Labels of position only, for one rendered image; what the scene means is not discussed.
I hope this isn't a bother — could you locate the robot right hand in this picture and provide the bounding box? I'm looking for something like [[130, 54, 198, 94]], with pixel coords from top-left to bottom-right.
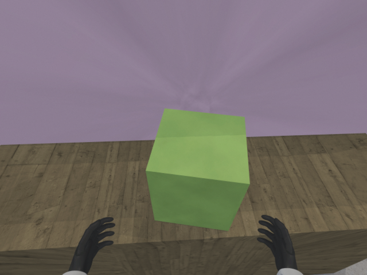
[[257, 215, 298, 271]]

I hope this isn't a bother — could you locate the pedestal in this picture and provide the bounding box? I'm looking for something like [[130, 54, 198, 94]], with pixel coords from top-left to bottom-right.
[[0, 133, 367, 275]]

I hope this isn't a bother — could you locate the robot left hand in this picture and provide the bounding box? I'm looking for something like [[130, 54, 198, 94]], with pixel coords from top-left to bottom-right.
[[68, 217, 115, 274]]

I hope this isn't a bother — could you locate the carton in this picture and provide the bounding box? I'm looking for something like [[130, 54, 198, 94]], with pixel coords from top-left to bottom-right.
[[146, 108, 250, 231]]

